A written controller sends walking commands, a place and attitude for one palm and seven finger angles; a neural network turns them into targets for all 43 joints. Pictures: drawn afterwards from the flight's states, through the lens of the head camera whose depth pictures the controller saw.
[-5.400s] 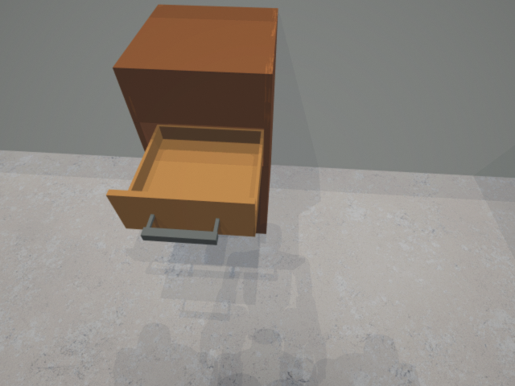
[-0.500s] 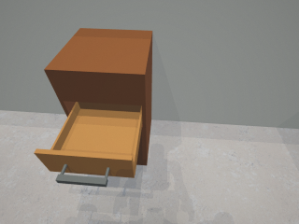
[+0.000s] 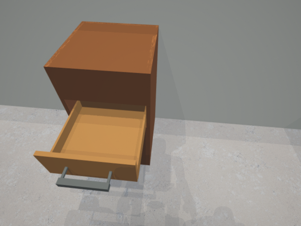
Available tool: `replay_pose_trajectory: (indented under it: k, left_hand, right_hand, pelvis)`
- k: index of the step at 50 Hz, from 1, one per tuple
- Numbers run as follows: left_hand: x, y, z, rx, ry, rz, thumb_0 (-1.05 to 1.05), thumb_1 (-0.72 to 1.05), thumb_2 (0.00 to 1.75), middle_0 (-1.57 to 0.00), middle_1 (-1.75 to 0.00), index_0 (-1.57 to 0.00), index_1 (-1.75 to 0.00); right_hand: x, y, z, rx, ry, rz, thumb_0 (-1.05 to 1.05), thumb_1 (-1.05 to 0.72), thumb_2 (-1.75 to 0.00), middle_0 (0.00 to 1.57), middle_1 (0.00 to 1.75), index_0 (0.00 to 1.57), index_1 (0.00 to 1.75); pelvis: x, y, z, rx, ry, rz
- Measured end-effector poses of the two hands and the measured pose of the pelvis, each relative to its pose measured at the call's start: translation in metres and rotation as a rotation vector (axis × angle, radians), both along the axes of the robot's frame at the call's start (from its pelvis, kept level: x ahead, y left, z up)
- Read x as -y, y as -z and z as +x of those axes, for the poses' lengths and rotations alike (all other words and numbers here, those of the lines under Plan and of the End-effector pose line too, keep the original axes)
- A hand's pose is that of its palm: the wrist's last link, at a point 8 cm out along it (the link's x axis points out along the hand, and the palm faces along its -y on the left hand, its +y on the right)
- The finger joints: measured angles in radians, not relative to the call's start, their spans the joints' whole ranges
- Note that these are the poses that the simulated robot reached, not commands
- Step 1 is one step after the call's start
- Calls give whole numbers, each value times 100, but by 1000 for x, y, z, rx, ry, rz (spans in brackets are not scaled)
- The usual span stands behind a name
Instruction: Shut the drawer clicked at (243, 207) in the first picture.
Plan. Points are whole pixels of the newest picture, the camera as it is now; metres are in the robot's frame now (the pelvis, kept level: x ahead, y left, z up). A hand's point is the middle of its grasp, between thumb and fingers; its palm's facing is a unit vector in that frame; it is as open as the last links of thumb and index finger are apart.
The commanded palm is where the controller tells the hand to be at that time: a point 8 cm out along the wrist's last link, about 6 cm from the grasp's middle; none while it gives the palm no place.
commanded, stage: shuffle to correct the standing spot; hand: left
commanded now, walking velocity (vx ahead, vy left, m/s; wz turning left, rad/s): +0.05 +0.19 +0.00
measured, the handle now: (85, 178) +0.32 +0.28 -0.23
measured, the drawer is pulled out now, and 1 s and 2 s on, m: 0.30 0.30 0.30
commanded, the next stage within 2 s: come to a stop and stand still in 0.40 s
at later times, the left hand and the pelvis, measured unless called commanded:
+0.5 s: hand out of the picture +0.04 +0.26 -0.16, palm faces +0.06 -0.95 -0.30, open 7.4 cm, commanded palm none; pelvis +0.02 +0.05 +0.00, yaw +0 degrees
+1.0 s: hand out of the picture +0.03 +0.25 -0.17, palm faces -0.03 -0.98 -0.18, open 7.3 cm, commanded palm none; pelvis +0.04 +0.09 +0.00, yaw -1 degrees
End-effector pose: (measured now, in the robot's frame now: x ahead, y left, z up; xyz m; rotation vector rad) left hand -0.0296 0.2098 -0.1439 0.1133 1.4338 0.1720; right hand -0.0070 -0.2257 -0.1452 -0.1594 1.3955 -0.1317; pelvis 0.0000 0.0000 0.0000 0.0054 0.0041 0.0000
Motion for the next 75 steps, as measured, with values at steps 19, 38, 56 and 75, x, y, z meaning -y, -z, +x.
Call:
replay_pose_trajectory:
  k: [19, 38, 56, 75]
  left_hand:
    - [-62, -21, 71, 148, 22, 141, 0, 91, 90, -20, -29, -20, -30]
    - [-121, -6, 79, 120, 52, 121, 0, 91, 90, -20, -29, -20, -30]
    - [-102, 2, 62, 37, 74, -10, 1, 92, 90, -20, -29, -20, -30]
    - [-140, -2, 76, 72, 63, 5, 0, 91, 90, -20, -29, -20, -30]
  right_hand:
    - [-21, 4, 71, 88, -29, 26, 0, -91, -90, 20, 30, 20, 29]
    - [-78, 11, 86, 141, -28, 22, 0, -91, -90, 20, 30, 20, 29]
    - [-107, -3, 12, -27, 61, 3, 0, -92, -90, 20, 30, 20, 29]
    - [-135, -9, 49, 46, 28, -5, 1, -92, -90, 20, 30, 20, 29]
  pelvis:
    - [-25, 0, 20, -7, -6, 42]
    - [-77, 11, 27, 12, 11, 47]
    - [-102, -1, 38, 30, 8, -12]
    - [-132, -5, 46, 24, 12, -8]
